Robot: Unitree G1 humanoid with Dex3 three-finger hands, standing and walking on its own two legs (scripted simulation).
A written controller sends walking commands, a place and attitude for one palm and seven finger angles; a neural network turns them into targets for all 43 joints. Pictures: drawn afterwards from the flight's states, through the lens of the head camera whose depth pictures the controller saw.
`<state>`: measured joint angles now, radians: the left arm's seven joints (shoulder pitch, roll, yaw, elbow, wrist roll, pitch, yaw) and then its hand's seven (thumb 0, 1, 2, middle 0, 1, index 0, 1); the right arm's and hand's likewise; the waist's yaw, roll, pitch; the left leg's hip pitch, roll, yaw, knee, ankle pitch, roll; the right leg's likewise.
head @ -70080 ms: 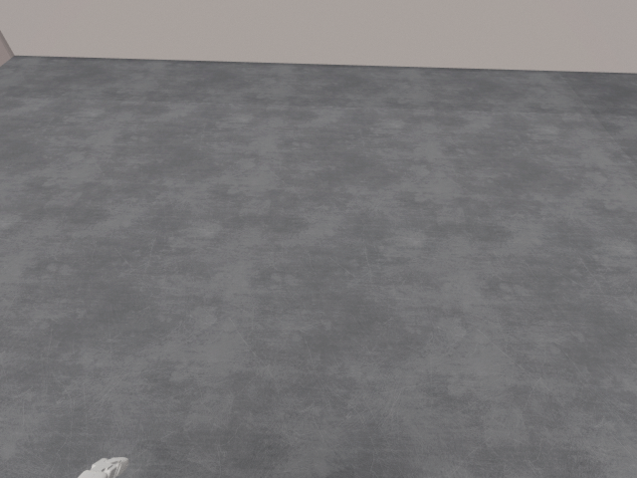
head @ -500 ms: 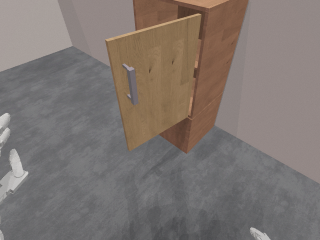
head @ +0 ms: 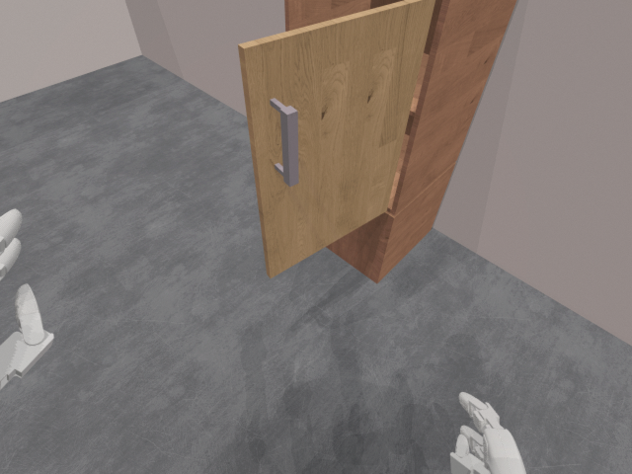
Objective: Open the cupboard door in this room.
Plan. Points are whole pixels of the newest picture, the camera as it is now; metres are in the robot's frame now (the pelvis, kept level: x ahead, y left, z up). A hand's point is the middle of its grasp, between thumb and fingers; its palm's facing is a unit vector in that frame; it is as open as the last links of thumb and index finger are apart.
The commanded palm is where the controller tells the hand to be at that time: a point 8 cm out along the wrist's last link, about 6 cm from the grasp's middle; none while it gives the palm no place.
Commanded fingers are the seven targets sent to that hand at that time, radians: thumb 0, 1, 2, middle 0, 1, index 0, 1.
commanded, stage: stop stepping back and stand still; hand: left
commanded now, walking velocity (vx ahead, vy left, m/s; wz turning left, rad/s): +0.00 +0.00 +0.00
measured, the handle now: (283, 143) +0.64 +0.11 +0.06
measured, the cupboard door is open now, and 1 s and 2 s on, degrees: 80 80 80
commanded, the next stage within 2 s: let the arm hang, fingers relaxed in 0.32 s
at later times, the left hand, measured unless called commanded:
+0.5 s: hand (64, 373) +0.20 +0.29 +0.07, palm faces +0.26 -0.83 -0.49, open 7.4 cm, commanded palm none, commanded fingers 0.00 0.90 0.90 -0.20 -0.30 -0.20 -0.30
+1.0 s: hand out of the picture -0.06 +0.21 -0.17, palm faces +0.04 -0.96 -0.26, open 7.3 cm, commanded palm none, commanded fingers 0.00 0.90 0.90 -0.20 -0.30 -0.20 -0.30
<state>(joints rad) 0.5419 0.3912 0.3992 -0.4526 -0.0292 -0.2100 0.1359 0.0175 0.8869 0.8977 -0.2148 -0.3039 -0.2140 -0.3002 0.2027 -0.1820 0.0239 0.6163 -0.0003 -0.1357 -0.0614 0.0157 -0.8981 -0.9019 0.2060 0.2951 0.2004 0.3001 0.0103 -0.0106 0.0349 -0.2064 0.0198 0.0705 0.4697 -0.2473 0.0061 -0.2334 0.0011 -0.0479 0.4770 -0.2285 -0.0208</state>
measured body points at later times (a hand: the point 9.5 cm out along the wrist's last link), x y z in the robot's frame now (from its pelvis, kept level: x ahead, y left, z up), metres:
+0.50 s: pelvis -0.01 +0.02 +0.00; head +0.00 +0.01 +0.45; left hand +0.18 +0.33 +0.10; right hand +0.15 -0.22 -0.11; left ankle +0.00 +0.11 -0.74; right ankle +0.02 -0.10 -0.74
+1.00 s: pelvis -0.02 +0.01 +0.00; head +0.01 +0.00 +0.45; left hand -0.06 +0.26 -0.15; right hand -0.03 -0.23 -0.16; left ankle +0.00 +0.11 -0.74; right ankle +0.02 -0.10 -0.74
